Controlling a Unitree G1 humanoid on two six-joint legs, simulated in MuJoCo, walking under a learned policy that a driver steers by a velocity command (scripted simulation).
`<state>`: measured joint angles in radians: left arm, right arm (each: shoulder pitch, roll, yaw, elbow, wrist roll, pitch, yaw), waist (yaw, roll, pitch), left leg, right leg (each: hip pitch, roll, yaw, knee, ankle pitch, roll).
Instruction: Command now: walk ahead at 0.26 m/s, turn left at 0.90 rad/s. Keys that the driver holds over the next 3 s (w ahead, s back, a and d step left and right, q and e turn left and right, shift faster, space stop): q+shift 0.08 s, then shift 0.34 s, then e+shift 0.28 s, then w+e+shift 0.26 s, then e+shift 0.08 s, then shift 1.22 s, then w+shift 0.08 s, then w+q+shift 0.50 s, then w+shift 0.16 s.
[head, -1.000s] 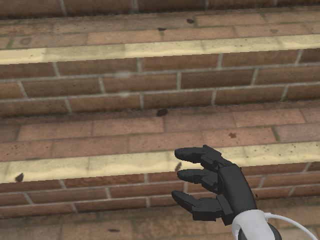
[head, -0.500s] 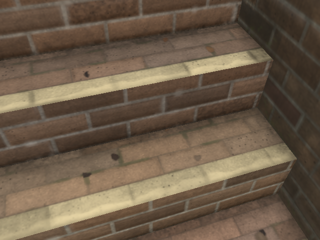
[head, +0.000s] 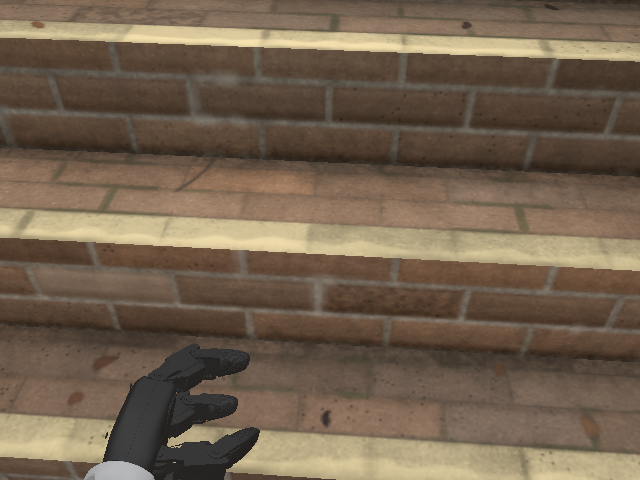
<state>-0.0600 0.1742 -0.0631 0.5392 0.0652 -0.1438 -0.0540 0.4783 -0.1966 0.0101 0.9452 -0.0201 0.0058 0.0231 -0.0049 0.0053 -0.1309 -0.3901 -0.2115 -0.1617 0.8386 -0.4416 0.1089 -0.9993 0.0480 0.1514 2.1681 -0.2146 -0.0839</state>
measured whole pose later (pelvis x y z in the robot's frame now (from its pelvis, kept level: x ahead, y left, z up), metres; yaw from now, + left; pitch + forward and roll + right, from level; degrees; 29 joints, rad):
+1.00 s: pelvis +0.15 +0.06 +0.12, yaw -6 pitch -2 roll -7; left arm 0.44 0.26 0.05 0.68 -0.01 0.05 0.04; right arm 0.06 -0.26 0.00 0.57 -0.05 0.01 -0.03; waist 0.11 0.08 -0.08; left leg -0.03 0.09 0.12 0.53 0.44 0.05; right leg -0.63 0.18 0.07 1.27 -0.61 -0.05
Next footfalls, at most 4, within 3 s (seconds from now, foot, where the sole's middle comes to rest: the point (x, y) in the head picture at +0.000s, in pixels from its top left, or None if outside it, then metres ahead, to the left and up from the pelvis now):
0.18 right None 0.26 -0.15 -0.53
0.54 left None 0.11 0.15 -0.50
0.74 left None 0.02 0.11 -0.69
1.32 right None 0.20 -0.04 -0.53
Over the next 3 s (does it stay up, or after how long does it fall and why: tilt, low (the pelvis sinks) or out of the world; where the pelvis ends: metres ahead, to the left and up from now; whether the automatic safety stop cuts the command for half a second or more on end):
stays up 0.20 0.18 0.16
